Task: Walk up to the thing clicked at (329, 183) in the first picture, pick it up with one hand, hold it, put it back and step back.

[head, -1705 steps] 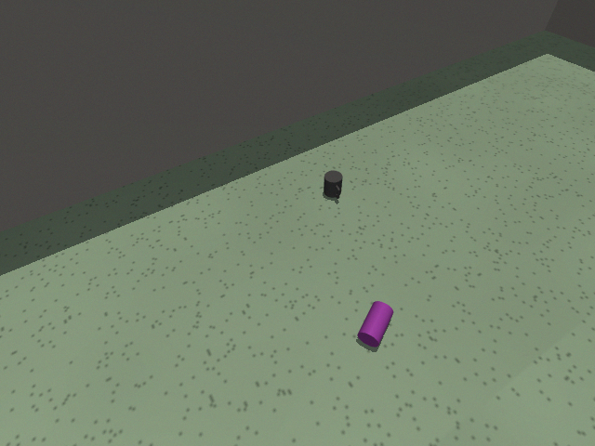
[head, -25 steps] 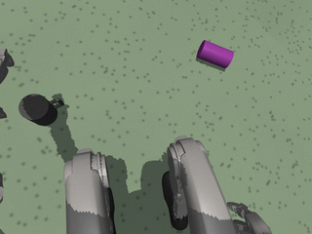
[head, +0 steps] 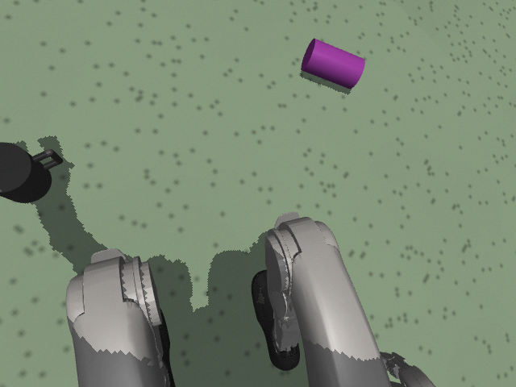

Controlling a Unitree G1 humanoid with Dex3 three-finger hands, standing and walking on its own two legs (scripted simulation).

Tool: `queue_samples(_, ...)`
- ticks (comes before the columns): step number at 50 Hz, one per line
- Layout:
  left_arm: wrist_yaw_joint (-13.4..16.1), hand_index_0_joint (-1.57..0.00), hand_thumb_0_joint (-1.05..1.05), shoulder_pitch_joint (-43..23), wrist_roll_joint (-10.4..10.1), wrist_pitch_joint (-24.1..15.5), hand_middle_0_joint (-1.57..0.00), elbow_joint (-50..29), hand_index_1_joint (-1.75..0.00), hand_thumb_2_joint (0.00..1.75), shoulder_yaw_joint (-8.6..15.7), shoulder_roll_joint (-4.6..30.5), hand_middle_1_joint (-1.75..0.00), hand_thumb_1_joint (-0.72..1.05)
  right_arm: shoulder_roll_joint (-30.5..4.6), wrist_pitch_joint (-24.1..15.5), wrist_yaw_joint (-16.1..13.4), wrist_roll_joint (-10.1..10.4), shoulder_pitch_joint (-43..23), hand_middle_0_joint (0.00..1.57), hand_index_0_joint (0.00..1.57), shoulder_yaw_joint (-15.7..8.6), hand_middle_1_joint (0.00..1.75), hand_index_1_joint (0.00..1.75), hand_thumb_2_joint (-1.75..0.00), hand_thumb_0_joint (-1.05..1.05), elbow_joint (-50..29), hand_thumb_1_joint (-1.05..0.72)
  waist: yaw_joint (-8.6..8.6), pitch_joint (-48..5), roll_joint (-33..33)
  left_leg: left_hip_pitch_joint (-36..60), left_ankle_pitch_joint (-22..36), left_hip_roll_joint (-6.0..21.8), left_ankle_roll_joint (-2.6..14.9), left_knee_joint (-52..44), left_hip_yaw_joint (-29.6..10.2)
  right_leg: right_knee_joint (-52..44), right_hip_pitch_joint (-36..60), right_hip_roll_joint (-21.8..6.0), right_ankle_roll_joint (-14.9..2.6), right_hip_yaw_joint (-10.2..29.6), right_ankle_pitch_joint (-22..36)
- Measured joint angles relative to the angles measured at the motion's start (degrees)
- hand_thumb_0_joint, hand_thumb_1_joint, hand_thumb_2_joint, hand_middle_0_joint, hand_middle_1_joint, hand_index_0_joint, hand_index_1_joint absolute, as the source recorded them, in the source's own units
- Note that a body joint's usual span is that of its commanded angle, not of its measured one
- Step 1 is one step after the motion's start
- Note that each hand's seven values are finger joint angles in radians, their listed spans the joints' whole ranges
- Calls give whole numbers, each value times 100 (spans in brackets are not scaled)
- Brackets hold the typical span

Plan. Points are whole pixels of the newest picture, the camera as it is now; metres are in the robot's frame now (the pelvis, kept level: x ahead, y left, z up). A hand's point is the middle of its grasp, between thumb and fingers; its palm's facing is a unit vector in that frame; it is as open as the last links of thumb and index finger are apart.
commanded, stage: home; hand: left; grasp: from above
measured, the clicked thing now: (24, 170) +0.49 +0.33 -0.29
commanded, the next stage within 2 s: none
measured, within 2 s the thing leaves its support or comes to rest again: neither
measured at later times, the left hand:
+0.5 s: hand out of the picture +0.37 +0.32 +0.03, palm faces -0.31 -0.54 -0.78, open 8.4 cm
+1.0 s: hand out of the picture +0.26 +0.24 +0.23, palm faces +0.11 -0.94 -0.33, open 7.4 cm
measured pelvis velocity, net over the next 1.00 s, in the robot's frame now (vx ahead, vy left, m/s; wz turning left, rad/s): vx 0.06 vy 0.00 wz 0.15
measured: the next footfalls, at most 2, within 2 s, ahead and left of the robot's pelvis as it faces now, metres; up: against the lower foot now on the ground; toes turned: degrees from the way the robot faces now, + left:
none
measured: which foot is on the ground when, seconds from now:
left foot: down 0.00-1.00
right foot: down 0.00-1.00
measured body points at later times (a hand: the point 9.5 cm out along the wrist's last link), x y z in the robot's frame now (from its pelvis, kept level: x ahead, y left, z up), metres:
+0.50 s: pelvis +0.01 +0.00 +0.14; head +0.20 +0.07 +0.54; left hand +0.38 +0.35 +0.08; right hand +0.17 -0.25 +0.02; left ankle +0.09 +0.13 -0.30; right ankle +0.11 -0.13 -0.30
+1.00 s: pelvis +0.06 +0.00 +0.32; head +0.15 +0.03 +0.76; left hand +0.25 +0.28 +0.25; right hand +0.27 -0.20 +0.23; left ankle +0.09 +0.13 -0.30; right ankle +0.11 -0.13 -0.30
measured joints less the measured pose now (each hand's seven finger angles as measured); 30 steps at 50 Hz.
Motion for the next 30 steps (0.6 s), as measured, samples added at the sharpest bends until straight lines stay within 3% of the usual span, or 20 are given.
queue_samples(4,-290,-14,0,81,-247,253,-14,-353,-95,97,-27,-20,-96,-47,105,-8,26,57,80,20,20,-82,30,30,-90,0,35,-90,66,-61,85,5,-67,17,12,-45,29,-39,-8,4,23,25,-56)
queue_samples(10,-959,-20,0,755,-1000,520,-21,-1438,-78,93,-11,-467,-78,-26,171,124,57,240,202,20,20,-325,30,30,-89,0,-47,-89,313,-261,263,350,-205,39,24,-395,92,-377,316,-20,16,58,-183)
queue_samples(14,-1396,-21,0,1597,-1811,749,-22,-2600,-63,89,20,-946,-63,-2,137,266,18,419,234,20,20,-517,30,30,-90,0,-121,-89,541,-509,322,777,-277,74,42,-800,172,-759,702,-28,20,108,-233)
queue_samples(20,-1817,-21,0,2844,-3097,1253,-22,-4055,-43,85,-67,-1541,-43,40,78,346,-160,656,24,20,20,-739,30,30,-90,0,-243,-90,832,-839,329,1597,-247,110,48,-1595,250,-1541,1480,-42,-14,137,-169)
queue_samples(25,-1922,-21,0,3750,-4011,1680,-22,-4888,-35,86,-250,-1950,-35,67,62,229,-332,801,-212,20,20,-841,29,30,-90,0,-401,-90,1038,-983,278,2439,-166,125,28,-2328,316,-2241,2282,-61,-50,165,-76)
queue_samples(30,-1854,-22,0,4544,-4783,2052,-22,-5496,-32,88,-401,-2358,-32,80,106,-6,-495,893,-418,20,20,-845,29,30,-90,0,-551,-90,1154,-1056,256,3307,-54,110,-1,-3054,361,-2925,3124,-101,-86,175,20)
